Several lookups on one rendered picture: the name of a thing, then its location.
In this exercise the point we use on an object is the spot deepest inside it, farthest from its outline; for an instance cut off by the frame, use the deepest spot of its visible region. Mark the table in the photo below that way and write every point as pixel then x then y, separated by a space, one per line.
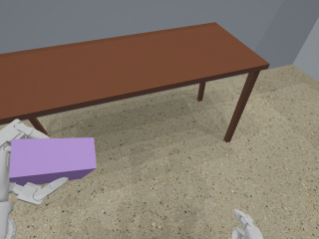
pixel 50 80

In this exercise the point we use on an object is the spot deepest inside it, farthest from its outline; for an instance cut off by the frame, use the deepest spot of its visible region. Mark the left robot hand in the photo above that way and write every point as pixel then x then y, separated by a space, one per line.
pixel 30 192

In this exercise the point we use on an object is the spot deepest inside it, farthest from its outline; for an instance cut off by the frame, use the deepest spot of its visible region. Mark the sponge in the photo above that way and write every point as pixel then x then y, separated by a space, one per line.
pixel 43 160

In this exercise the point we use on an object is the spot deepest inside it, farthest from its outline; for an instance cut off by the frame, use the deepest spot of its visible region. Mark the right robot hand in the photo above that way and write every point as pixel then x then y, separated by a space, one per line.
pixel 251 232

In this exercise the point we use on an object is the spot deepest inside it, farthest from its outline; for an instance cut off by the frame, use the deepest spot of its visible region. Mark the robot left forearm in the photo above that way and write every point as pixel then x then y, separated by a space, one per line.
pixel 8 226

